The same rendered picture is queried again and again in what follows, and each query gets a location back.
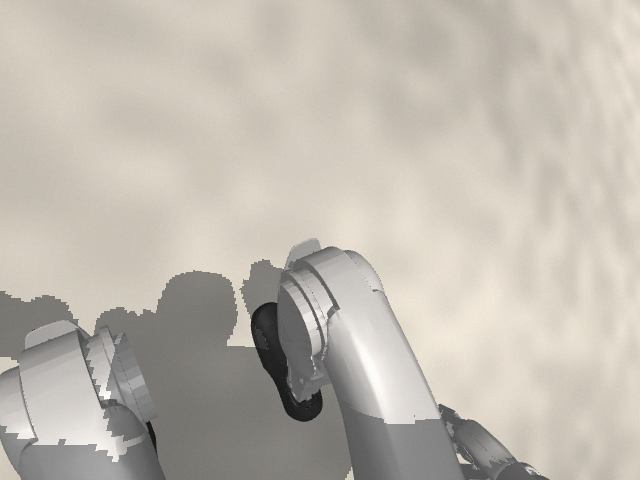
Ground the right robot arm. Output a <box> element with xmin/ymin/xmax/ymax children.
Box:
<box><xmin>496</xmin><ymin>462</ymin><xmax>549</xmax><ymax>480</ymax></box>

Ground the right robot foot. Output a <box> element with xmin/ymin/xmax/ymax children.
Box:
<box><xmin>251</xmin><ymin>302</ymin><xmax>323</xmax><ymax>422</ymax></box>

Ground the right robot hand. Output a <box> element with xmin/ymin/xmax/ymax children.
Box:
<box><xmin>438</xmin><ymin>404</ymin><xmax>518</xmax><ymax>480</ymax></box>

